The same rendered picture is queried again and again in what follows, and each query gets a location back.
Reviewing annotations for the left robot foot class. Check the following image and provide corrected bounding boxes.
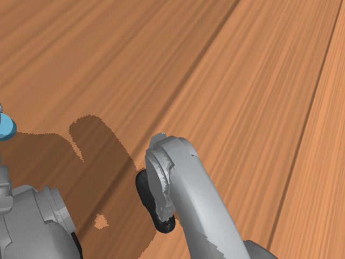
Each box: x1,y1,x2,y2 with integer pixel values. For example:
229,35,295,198
71,232,83,259

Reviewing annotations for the right robot hand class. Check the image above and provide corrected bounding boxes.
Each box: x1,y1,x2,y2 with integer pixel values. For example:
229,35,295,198
243,240,278,259

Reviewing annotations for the tin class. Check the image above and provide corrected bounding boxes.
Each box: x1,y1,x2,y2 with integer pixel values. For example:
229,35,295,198
0,113,17,141

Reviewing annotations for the right robot foot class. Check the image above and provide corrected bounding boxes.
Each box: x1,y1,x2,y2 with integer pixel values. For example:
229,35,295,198
135,169,175,234

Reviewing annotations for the left robot arm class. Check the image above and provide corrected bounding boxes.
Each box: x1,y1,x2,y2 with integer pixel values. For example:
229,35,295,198
0,154,13,259

